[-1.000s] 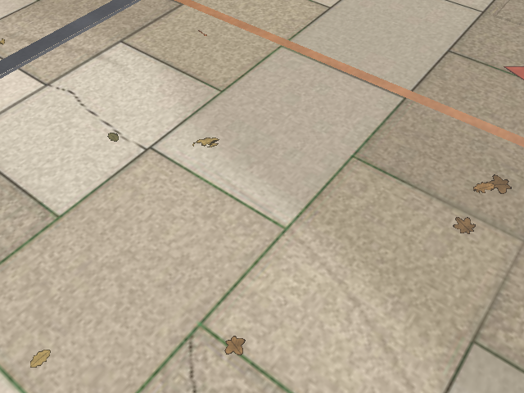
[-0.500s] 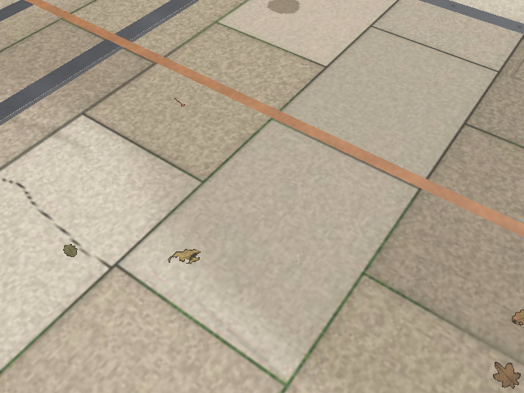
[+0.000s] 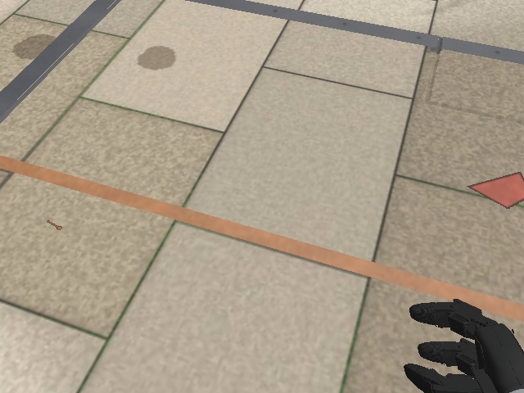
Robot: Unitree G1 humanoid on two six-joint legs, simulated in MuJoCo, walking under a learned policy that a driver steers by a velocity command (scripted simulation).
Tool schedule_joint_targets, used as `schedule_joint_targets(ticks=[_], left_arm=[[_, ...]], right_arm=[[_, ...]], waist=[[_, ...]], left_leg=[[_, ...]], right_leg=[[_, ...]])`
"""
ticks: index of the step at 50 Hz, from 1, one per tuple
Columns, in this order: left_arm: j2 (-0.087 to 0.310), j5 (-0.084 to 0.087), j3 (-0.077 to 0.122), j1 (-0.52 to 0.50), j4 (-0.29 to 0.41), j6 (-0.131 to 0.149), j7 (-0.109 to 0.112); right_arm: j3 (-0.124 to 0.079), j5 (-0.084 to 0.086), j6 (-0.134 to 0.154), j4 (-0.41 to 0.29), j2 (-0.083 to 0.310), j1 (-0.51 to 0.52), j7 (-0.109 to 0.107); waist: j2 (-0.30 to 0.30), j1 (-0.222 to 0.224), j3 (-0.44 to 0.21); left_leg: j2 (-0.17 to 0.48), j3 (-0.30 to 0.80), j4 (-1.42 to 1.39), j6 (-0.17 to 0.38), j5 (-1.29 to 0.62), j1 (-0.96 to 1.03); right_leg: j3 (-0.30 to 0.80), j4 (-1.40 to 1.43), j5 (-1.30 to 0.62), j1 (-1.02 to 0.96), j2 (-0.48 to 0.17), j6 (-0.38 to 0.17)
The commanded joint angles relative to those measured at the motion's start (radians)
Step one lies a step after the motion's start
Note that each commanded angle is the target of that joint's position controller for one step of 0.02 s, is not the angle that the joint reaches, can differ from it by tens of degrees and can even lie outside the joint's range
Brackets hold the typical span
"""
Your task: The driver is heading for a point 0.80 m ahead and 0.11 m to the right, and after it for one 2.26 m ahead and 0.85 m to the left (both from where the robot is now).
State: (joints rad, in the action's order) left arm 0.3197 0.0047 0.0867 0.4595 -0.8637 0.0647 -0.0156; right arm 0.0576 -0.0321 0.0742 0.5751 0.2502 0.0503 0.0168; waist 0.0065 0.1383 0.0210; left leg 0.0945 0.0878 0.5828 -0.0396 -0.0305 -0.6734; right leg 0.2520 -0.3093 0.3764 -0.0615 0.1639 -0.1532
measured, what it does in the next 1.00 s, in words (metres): walks ahead, turning right: left foot, then right foot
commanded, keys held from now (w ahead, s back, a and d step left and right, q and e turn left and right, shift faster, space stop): w+e+shift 0.44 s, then w+shift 0.16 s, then w+q+shift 0.06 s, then q+shift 0.34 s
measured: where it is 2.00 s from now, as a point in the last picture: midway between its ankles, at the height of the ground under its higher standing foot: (423, 234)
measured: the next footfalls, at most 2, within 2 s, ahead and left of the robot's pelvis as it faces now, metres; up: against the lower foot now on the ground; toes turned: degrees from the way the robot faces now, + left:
left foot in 0.06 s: +0.27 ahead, +0.18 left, +0.00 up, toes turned -8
right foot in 0.52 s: +0.60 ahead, -0.12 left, +0.00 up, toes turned -33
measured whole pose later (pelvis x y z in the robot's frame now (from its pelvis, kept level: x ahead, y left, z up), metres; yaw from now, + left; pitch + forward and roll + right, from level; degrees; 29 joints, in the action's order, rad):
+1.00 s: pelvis +0.82 -0.18 -0.03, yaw -24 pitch -1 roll +0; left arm 0.28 0.00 0.02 0.21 -0.75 0.06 0.01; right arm -0.05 -0.02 0.06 0.68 0.31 -0.21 0.04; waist -0.03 -0.01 0.10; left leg -0.14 -0.03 0.60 0.14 0.06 -0.53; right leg 0.04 -1.41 0.50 0.30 0.12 0.04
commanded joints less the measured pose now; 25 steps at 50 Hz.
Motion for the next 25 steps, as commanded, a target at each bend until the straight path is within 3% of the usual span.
schedule_joint_targets(ticks=[1, 2, 3, 4, 5, 6, 7, 8, 9, 11, 13, 14, 15, 18, 19, 21, 23, 24, 25], left_arm=[[0.21, -0.009, 0.054, -0.05, 0.068, 0.013, 0.008], [0.242, -0.014, 0.059, -0.106, 0.081, 0.017, 0.004], [0.186, -0.02, 0.044, -0.159, 0.105, 0.031, 0.002], [-0.001, -0.011, -0.005, -0.154, 0.149, 0.038, 0.008], [0.009, 0.025, -0.026, -0.036, 0.204, 0.028, 0.005], [0.093, -0.009, -0.018, -0.13, 0.16, 0.003, 0.012], [0.11, -0.028, -0.011, -0.194, 0.167, -0.008, -0.001], [0.104, -0.034, -0.01, -0.229, 0.17, -0.019, -0.017], [0.075, -0.046, -0.016, -0.255, 0.192, -0.031, -0.034], [0.023, -0.046, -0.036, -0.301, 0.232, -0.057, -0.052], [0.013, -0.045, -0.048, -0.359, 0.279, -0.068, -0.062], [0.013, -0.041, -0.051, -0.389, 0.285, -0.071, -0.063], [0.006, -0.038, -0.059, -0.403, 0.319, -0.072, -0.068], [0.032, -0.038, -0.065, -0.524, 0.342, -0.071, -0.082], [0.022, -0.039, -0.072, -0.563, 0.352, -0.068, -0.09], [0.023, -0.035, -0.073, -0.568, 0.341, -0.063, -0.092], [0.054, -0.04, -0.061, -0.44, 0.299, -0.058, -0.077], [0.086, -0.044, -0.043, -0.278, 0.249, -0.054, -0.065], [0.13, -0.044, -0.015, -0.051, 0.171, -0.047, -0.046]], right_arm=[[-0.066, 0.01, 0.018, -0.022, 0.171, -0.107, -0.022], [-0.089, 0.013, 0.023, 0.021, 0.214, -0.293, -0.035], [-0.12, -0.001, 0.028, 0.069, 0.275, -0.528, -0.056], [-0.136, -0.042, 0.028, 0.096, 0.335, -0.645, -0.069], [-0.155, -0.041, 0.019, 0.078, 0.377, -0.504, -0.057], [-0.137, -0.032, 0.011, 0.044, 0.239, -0.369, -0.05], [-0.121, -0.02, 0.008, 0.053, 0.171, -0.333, -0.044], [-0.115, -0.025, 0.007, 0.079, 0.146, -0.342, -0.04], [-0.109, -0.02, 0.014, 0.119, 0.132, -0.385, -0.042], [-0.1, 0.003, 0.033, 0.183, 0.09, -0.441, -0.028], [-0.102, 0.013, 0.049, 0.201, 0.091, -0.437, -0.016], [-0.1, 0.012, 0.05, 0.211, 0.08, -0.425, -0.014], [-0.105, 0.006, 0.06, 0.206, 0.117, -0.415, -0.013], [-0.111, 0.004, 0.064, 0.236, 0.135, -0.445, -0.017], [-0.112, 0.001, 0.061, 0.248, 0.148, -0.469, -0.022], [-0.12, 0.001, 0.054, 0.258, 0.191, -0.519, -0.034], [-0.133, 0.001, 0.028, 0.257, 0.251, -0.529, -0.054], [-0.139, -0.001, 0.012, 0.248, 0.275, -0.498, -0.06], [-0.138, -0.005, 0.001, 0.225, 0.277, -0.447, -0.055]], waist=[[0.049, -0.123, -0.105], [0.041, -0.243, -0.201], [0.005, -0.352, -0.315], [-0.255, -0.333, -0.383], [-0.479, -0.196, -0.46], [-0.222, -0.208, -0.269], [-0.106, -0.206, -0.155], [-0.04, -0.196, -0.1], [-0.061, -0.184, -0.057], [-0.103, -0.161, -0.012], [-0.097, -0.143, 0.008], [-0.083, -0.138, 0.018], [-0.125, -0.115, 0.034], [-0.039, -0.136, 0.114], [-0.028, -0.143, 0.135], [-0.054, -0.138, 0.097], [-0.115, -0.053, 0.003], [-0.132, 0.03, -0.069], [-0.13, 0.121, -0.15]], left_leg=[[-0.122, -0.065, -0.077, 0.025, 0.073, 0.465], [-0.109, -0.066, -0.072, 0.035, 0.146, 0.662], [0.011, 0.03, -0.021, 0.058, 0.341, 0.917], [0.295, 0.38, -0.109, 0.079, 0.665, 1.128], [0.417, 0.905, -0.334, 0.184, 0.852, 1.126], [0.339, 0.738, -0.354, 0.183, 0.961, 0.958], [0.284, 0.52, -0.332, 0.165, 0.761, 0.823], [0.241, 0.372, -0.334, 0.146, 0.565, 0.734], [0.211, 0.259, -0.341, 0.136, 0.448, 0.675], [0.185, 0.113, -0.365, 0.106, 0.278, 0.636], [0.174, -0.018, -0.401, 0.095, 0.112, 0.596], [0.126, -0.116, -0.42, 0.075, 0.052, 0.573], [0.158, -0.141, -0.429, 0.084, -0.018, 0.544], [0.112, -0.281, -0.486, 0.06, -0.135, 0.567], [0.106, -0.326, -0.485, 0.048, -0.246, 0.59], [0.103, -0.375, -0.393, 0.024, -0.719, 0.664], [0.148, -0.368, -0.177, 0.021, -1.04, 0.721], [0.174, -0.348, 0.015, 0.038, -1.092, 0.68], [0.178, -0.325, 0.283, 0.066, -0.991, 0.563]], right_leg=[[0.147, -0.16, -0.847, 0.17, -0.161, -0.016], [0.129, -0.373, -0.863, 0.214, -0.139, 0.005], [0.085, -0.657, -0.7, 0.361, -0.104, 0.017], [-0.019, -0.972, 0.144, 0.637, -0.016, 0.018], [-0.091, -1.134, 0.127, 0.825, -0.029, 0.025], [-0.127, -1.147, -0.009, 0.878, -0.125, 0.023], [-0.158, -1.089, -0.085, 0.86, -0.16, 0.035], [-0.165, -1.055, -0.102, 0.832, -0.19, 0.047], [-0.161, -1.034, -0.106, 0.824, -0.218, 0.054], [-0.173, -1.023, -0.122, 0.856, -0.254, 0.06], [-0.2, -0.985, -0.188, 0.872, -0.261, 0.064], [-0.224, -0.963, -0.24, 0.857, -0.244, 0.064], [-0.223, -0.9, -0.294, 0.847, -0.263, 0.064], [-0.33, -0.671, -0.377, 0.812, -0.235, 0.044], [-0.373, -0.584, -0.381, 0.778, -0.216, 0.024], [-0.462, -0.49, -0.362, 0.644, -0.137, -0.015], [-0.457, -0.451, -0.274, 0.473, -0.072, -0.05], [-0.422, -0.439, -0.227, 0.291, -0.047, -0.074], [-0.346, -0.365, -0.21, 0.035, -0.049, -0.112]])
